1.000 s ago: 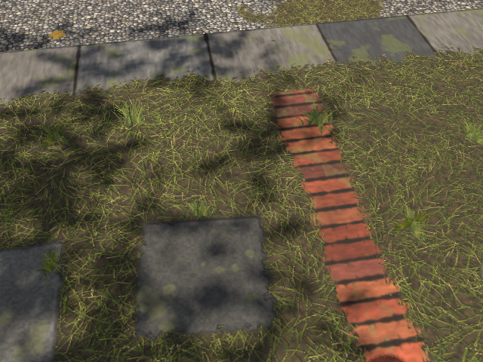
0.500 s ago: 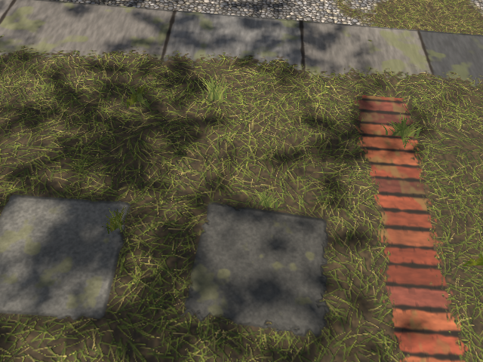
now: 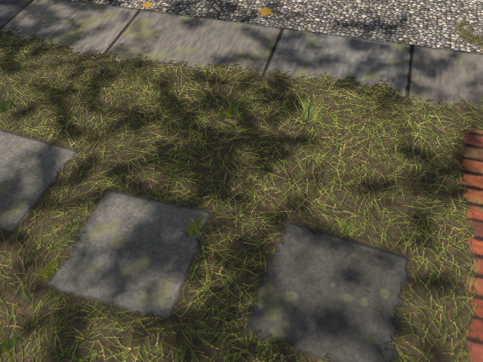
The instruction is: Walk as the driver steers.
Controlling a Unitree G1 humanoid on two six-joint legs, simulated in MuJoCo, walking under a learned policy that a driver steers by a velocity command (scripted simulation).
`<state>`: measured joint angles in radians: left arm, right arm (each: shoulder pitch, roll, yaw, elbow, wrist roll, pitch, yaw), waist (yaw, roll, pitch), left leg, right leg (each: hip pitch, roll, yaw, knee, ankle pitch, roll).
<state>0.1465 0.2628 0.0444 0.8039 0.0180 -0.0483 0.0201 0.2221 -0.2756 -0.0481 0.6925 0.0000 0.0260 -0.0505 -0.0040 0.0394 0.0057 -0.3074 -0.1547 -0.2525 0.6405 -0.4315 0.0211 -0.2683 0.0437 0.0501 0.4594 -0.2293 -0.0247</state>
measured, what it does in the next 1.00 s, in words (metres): walks ahead: left foot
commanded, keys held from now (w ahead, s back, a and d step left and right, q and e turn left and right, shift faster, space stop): no key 0.28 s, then w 0.72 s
